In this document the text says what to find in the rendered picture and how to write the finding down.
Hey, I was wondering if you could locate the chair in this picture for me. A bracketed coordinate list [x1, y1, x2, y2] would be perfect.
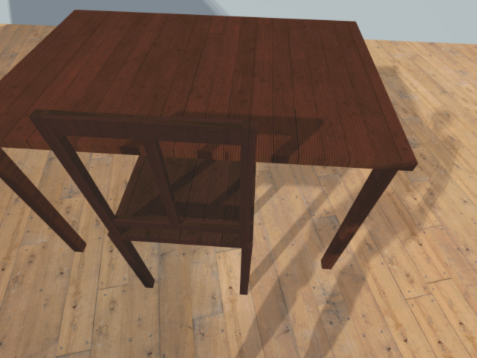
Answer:
[29, 109, 258, 295]

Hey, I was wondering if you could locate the table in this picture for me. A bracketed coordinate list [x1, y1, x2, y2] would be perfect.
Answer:
[0, 10, 418, 269]

